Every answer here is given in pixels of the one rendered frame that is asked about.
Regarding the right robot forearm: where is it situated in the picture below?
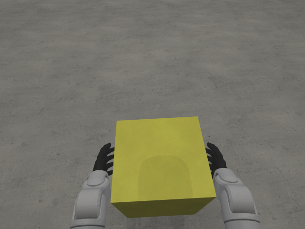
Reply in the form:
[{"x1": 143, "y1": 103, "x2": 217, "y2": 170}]
[{"x1": 213, "y1": 168, "x2": 262, "y2": 229}]

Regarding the left robot forearm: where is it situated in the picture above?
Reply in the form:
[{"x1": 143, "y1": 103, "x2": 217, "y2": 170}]
[{"x1": 70, "y1": 170, "x2": 111, "y2": 229}]

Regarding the robot right hand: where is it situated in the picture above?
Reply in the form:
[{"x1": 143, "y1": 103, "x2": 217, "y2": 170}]
[{"x1": 205, "y1": 142, "x2": 227, "y2": 179}]

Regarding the robot left hand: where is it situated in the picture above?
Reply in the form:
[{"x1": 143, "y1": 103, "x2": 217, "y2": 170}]
[{"x1": 93, "y1": 143, "x2": 115, "y2": 176}]

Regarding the carton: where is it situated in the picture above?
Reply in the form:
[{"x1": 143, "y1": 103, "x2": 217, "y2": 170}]
[{"x1": 111, "y1": 116, "x2": 216, "y2": 218}]

